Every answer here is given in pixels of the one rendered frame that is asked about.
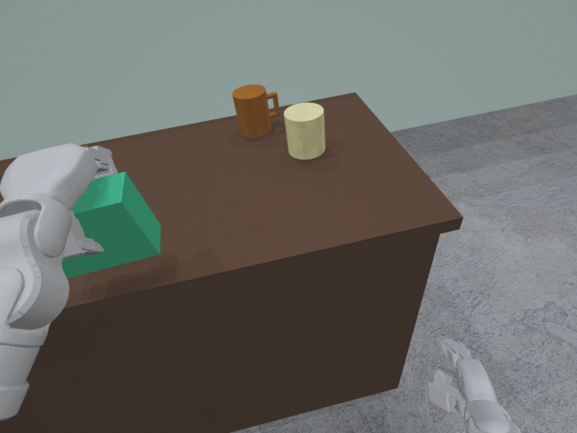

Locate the sponge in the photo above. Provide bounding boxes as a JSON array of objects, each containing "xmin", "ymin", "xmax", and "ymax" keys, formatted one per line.
[{"xmin": 62, "ymin": 172, "xmax": 160, "ymax": 279}]

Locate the robot left forearm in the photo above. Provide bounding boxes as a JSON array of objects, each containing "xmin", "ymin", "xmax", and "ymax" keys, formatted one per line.
[{"xmin": 0, "ymin": 193, "xmax": 72, "ymax": 420}]

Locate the right robot hand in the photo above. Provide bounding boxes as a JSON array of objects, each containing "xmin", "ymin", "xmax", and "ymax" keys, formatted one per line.
[{"xmin": 428, "ymin": 335, "xmax": 498, "ymax": 417}]

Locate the left robot hand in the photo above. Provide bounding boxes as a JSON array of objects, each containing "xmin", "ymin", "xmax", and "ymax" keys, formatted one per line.
[{"xmin": 0, "ymin": 143, "xmax": 118, "ymax": 259}]

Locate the robot right forearm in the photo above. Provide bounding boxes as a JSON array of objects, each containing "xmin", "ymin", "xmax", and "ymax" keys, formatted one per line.
[{"xmin": 464, "ymin": 400, "xmax": 521, "ymax": 433}]

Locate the table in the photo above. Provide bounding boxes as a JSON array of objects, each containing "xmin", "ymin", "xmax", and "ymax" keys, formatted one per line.
[{"xmin": 0, "ymin": 92, "xmax": 463, "ymax": 433}]

